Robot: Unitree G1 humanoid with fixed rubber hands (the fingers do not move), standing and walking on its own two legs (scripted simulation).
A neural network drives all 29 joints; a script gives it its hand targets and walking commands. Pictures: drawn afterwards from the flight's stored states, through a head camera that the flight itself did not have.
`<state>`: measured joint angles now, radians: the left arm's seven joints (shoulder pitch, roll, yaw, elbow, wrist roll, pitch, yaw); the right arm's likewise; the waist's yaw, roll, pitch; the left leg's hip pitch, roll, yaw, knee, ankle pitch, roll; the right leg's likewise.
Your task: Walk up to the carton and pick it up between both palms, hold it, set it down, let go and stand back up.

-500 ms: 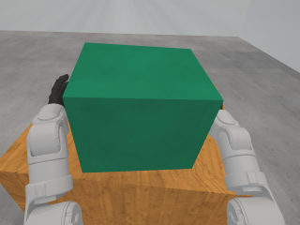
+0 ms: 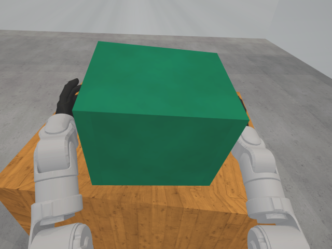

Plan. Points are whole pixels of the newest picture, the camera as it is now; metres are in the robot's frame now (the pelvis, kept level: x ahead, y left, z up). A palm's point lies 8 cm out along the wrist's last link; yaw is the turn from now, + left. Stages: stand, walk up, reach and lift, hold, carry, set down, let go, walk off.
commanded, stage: set down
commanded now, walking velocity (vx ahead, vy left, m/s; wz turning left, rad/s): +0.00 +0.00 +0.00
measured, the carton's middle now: (156, 117) +0.39 +0.00 +0.18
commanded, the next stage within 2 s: none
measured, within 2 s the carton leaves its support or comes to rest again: neither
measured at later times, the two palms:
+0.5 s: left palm (83, 125) +0.39 +0.17 +0.16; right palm (233, 141) +0.36 -0.21 +0.12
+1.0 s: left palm (90, 129) +0.40 +0.17 +0.14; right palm (233, 146) +0.36 -0.21 +0.10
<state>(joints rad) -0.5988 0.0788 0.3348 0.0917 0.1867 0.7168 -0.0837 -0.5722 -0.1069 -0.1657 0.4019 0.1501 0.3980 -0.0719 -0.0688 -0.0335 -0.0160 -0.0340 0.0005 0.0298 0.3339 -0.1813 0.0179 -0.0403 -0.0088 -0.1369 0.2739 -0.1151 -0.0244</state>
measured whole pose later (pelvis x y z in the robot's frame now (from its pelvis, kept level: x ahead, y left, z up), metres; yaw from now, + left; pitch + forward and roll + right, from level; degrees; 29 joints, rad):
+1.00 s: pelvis +0.03 +0.00 +0.00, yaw +0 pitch -3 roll -1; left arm -0.51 0.05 0.22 0.27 0.15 0.43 -0.02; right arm -0.42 -0.11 -0.20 0.54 0.05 0.08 -0.02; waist -0.06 -0.02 0.02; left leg -0.06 0.00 0.03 0.34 -0.22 0.02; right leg -0.06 -0.01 -0.14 0.27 -0.15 -0.01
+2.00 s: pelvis +0.04 +0.00 +0.00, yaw -1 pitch +4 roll -1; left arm -0.65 0.05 0.25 0.70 0.14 0.18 0.02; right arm -0.53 -0.11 -0.35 0.80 -0.08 -0.04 0.03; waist -0.07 0.02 -0.05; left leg -0.19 0.01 0.03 0.34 -0.22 0.01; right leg -0.19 0.00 -0.13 0.25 -0.14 -0.01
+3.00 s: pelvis +0.03 +0.00 +0.00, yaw -1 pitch +10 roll -1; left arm -0.79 0.10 0.30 1.11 0.13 -0.17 0.01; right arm -0.63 -0.09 -0.51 0.98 -0.20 -0.22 0.05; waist -0.07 0.02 -0.08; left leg -0.35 0.00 0.05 0.36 -0.19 0.02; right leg -0.36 -0.01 -0.12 0.29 -0.11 -0.02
